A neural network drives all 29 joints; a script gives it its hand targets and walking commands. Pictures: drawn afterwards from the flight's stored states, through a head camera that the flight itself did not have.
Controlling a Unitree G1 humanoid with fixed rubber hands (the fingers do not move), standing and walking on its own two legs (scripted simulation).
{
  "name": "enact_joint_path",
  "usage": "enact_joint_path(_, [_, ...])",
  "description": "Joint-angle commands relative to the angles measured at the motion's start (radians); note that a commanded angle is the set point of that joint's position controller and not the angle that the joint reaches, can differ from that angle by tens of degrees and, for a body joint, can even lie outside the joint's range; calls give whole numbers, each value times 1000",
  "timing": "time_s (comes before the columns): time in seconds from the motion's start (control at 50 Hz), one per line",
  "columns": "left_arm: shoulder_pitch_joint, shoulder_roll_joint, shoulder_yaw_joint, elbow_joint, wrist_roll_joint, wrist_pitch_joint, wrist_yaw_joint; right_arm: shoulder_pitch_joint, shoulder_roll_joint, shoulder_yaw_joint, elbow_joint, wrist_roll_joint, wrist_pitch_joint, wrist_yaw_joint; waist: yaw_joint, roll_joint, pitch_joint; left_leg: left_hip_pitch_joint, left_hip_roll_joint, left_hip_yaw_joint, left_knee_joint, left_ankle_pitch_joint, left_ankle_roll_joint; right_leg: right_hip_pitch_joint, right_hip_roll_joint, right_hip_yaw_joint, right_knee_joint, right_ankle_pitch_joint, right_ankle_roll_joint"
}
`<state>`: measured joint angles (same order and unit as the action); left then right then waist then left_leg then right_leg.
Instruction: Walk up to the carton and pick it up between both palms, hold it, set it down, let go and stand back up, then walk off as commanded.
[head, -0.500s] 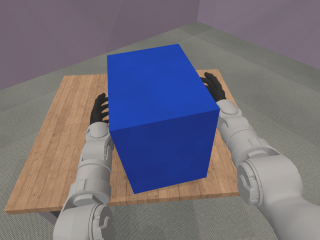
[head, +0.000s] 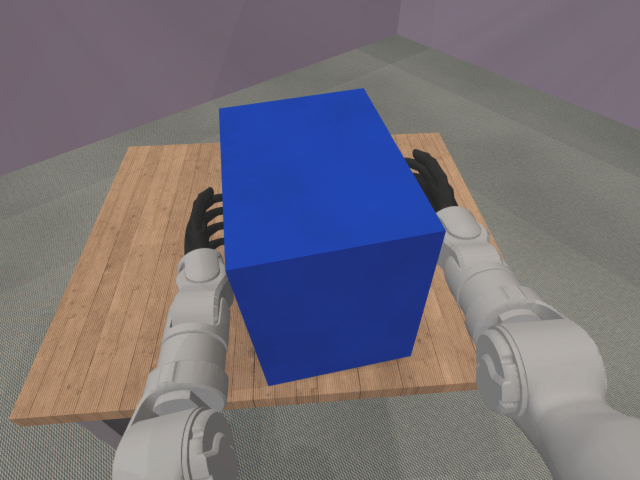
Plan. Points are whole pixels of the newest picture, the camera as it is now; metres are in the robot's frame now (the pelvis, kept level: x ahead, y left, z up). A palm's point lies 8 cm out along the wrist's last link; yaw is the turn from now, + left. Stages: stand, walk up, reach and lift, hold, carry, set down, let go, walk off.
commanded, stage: set down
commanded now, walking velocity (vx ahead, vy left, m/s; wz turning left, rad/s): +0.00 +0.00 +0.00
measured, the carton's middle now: (316, 234) +0.45 +0.06 +0.05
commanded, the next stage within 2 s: none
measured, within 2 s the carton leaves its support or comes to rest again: neither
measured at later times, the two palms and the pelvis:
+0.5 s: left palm (204, 250) +0.37 +0.19 +0.10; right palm (440, 210) +0.44 -0.11 +0.12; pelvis +0.00 +0.00 +0.00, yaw +0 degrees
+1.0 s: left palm (209, 279) +0.36 +0.19 +0.05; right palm (437, 225) +0.45 -0.11 +0.09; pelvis -0.01 +0.00 +0.00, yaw +0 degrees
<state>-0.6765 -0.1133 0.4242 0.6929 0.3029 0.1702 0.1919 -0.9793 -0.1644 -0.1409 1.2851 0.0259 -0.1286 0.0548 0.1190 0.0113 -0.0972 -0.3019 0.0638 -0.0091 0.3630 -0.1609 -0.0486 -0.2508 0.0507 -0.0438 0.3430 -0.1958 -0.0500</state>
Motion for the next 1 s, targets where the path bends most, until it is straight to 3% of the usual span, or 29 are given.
enact_joint_path(0.0, [-553,-455,-146,-145,30,-103,-87,-517,519,44,-152,-124,-56,136,172,-66,-413,105,-24,114,-18,450,34,107,-18,12,-39,277,20])
enact_joint_path(0.08, [-527,-462,-148,-148,36,-103,-92,-486,514,29,-155,-135,-58,138,155,-59,-411,117,-24,114,-23,442,35,87,-18,11,-49,262,16])
enact_joint_path(0.1, [-510,-451,-128,-131,44,-103,-97,-471,510,33,-141,-143,-56,139,161,-81,-374,99,-27,117,-29,420,43,104,-23,14,-44,261,21])
enact_joint_path(0.18, [-499,-458,-132,-135,48,-107,-95,-462,504,20,-143,-152,-63,145,152,-57,-397,115,-26,113,-21,439,36,91,-15,6,-42,248,14])
enact_joint_path(0.2, [-489,-461,-124,-138,59,-110,-95,-462,513,25,-148,-152,-65,146,168,-57,-400,105,-25,120,-23,449,36,105,-19,15,-39,267,13])
enact_joint_path(0.26, [-475,-451,-119,-121,61,-111,-101,-447,517,22,-138,-163,-59,146,162,-65,-362,105,-25,120,-25,442,36,106,-17,13,-45,256,11])
enact_joint_path(0.28, [-472,-452,-126,-118,56,-113,-102,-436,498,6,-140,-165,-68,150,144,-59,-386,104,-27,118,-25,435,37,100,-16,9,-41,258,12])
enact_joint_path(0.32, [-451,-437,-107,-109,68,-116,-106,-446,513,19,-163,-172,-71,145,162,-88,-374,81,-27,118,-27,425,44,121,-22,15,-42,276,17])
enact_joint_path(0.36, [-447,-441,-105,-105,66,-115,-110,-416,501,3,-137,-178,-68,149,148,-73,-350,92,-27,120,-32,419,43,109,-20,9,-42,258,18])
enact_joint_path(0.38, [-449,-432,-101,-100,65,-116,-108,-428,501,6,-142,-180,-66,150,157,-83,-353,96,-25,119,-31,428,42,110,-18,11,-45,256,17])
enact_joint_path(0.46, [-428,-402,-81,-101,77,-125,-108,-420,469,19,-142,-172,-72,143,161,-102,-347,78,-29,123,-33,421,43,140,-23,19,-35,297,25])
enact_joint_path(0.5, [-442,-316,-52,-82,77,-121,-101,-396,363,-27,-100,-167,-60,134,142,-70,-324,81,-32,128,-42,411,41,134,-24,18,-40,266,20])
enact_joint_path(0.56, [-409,-179,-30,-81,46,-135,-65,-416,213,-11,-133,-113,-64,108,171,-90,-350,53,-31,135,-28,433,48,137,-13,24,-32,292,17])
enact_joint_path(0.6, [-425,-120,-16,-95,23,-147,-33,-423,130,-28,-137,-89,-54,82,168,-86,-307,39,-33,134,-25,418,50,110,-13,25,-35,247,19])
enact_joint_path(0.64, [-415,-29,-36,-111,-17,-144,13,-444,4,21,-137,-10,-40,54,184,-78,-319,13,-34,141,-14,407,49,106,-1,30,-28,244,11])
enact_joint_path(0.68, [-440,-10,-88,-118,-78,-134,48,-481,-54,65,-138,65,-23,27,178,-53,-358,19,-32,132,6,434,37,73,15,33,-28,262,2])
enact_joint_path(0.78, [-456,72,-175,-34,-184,-113,92,-533,-144,201,-128,229,19,-9,195,-52,-420,-48,-37,122,42,389,22,70,21,66,-2,287,-9])
enact_joint_path(0.88, [-487,111,-220,-98,-234,-151,109,-552,-202,236,-210,284,-5,-30,183,-25,-616,-24,-39,109,103,449,-5,48,32,67,40,359,-14])
enact_joint_path(0.94, [-468,130,-224,-126,-256,-173,110,-556,-239,243,-259,296,-20,-33,186,-46,-726,-36,-38,107,124,477,-12,70,33,67,63,441,-6])
enact_joint_path(0.98, [-467,150,-223,-114,-260,-172,113,-561,-279,246,-247,307,-19,-31,190,-32,-732,-33,-35,107,126,470,-20,59,38,59,68,403,-5])
